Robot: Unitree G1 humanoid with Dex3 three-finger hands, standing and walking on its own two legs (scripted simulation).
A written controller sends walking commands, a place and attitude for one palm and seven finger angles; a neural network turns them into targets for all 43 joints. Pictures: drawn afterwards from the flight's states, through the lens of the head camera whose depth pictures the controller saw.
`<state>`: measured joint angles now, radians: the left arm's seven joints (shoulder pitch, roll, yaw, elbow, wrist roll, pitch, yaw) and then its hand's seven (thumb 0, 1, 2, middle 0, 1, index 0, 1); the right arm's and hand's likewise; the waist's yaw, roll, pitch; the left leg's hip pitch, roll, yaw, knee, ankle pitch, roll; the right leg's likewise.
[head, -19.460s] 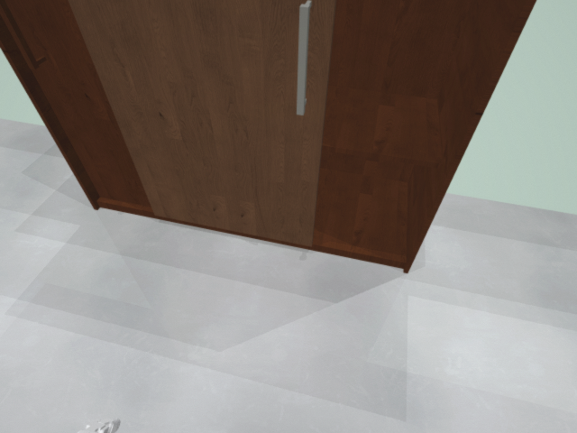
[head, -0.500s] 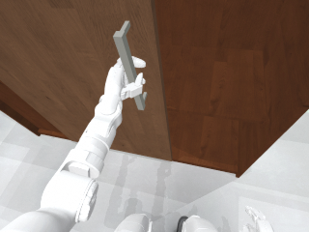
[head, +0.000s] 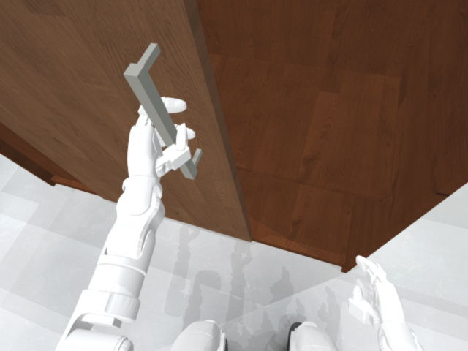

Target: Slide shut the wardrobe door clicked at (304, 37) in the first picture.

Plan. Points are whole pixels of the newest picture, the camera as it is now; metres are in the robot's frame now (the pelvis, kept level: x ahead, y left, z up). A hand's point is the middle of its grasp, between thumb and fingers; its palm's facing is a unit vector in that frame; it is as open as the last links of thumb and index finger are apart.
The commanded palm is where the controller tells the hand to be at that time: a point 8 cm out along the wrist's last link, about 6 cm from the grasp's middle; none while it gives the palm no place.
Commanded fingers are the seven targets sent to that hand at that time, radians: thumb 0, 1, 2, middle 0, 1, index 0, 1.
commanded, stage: step sideways, sliding the door along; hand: left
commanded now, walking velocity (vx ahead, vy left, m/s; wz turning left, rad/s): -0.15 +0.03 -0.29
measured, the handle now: (175, 125) +0.43 +0.16 +0.09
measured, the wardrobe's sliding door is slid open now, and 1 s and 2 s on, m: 0.37 0.18 0.00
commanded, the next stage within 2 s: none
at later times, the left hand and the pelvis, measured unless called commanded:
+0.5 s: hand (237, 163) +0.36 +0.04 +0.09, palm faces -0.08 -1.00 -0.02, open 5.7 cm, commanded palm +0.34 +0.03 +0.10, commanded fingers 0.00 0.90 0.90 -0.45 -1.40 -0.45 -1.40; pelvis +0.05 -0.01 +0.00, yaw -4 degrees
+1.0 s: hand (299, 171) +0.36 -0.05 +0.09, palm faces +0.01 -1.00 -0.07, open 5.5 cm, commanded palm +0.32 -0.06 +0.10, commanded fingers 0.00 0.90 0.90 -0.45 -1.40 -0.45 -1.40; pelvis -0.01 -0.10 +0.00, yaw -9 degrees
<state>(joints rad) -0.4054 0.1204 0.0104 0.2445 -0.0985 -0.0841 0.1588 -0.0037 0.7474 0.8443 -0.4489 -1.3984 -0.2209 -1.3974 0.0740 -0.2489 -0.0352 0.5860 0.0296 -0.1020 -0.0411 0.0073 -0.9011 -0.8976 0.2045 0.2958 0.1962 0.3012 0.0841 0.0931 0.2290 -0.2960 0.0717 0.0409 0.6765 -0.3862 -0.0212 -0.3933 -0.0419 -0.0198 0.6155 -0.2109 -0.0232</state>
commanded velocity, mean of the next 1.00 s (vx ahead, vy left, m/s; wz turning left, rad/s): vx -0.30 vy -0.21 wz -0.19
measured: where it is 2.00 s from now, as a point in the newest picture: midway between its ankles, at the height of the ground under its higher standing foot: outside the picture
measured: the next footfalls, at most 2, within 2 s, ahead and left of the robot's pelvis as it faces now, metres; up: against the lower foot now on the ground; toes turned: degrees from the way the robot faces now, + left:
left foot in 0.02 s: +0.06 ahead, +0.13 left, +0.00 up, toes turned +4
right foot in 0.80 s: +0.08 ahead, -0.19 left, +0.00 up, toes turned -13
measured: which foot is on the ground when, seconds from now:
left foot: up 0.00-0.00, down 0.02-0.82, up 0.84-1.00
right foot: down 0.00-0.44, up 0.46-0.78, down 0.80-1.00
